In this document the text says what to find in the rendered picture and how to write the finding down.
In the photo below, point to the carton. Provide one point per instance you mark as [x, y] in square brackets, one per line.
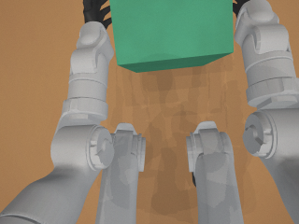
[155, 35]

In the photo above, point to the robot left forearm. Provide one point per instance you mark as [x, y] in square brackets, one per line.
[86, 102]

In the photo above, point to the right robot upper arm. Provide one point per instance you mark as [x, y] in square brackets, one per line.
[272, 134]

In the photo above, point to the left robot thigh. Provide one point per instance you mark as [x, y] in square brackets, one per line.
[118, 188]

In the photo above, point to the robot right forearm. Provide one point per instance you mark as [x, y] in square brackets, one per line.
[267, 57]

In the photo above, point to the left robot hand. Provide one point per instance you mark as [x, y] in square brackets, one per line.
[92, 12]

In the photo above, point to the right robot hand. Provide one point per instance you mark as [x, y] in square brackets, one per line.
[236, 7]

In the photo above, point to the right robot shin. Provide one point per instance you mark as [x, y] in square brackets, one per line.
[225, 139]

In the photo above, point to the left robot upper arm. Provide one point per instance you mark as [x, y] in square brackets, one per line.
[78, 153]

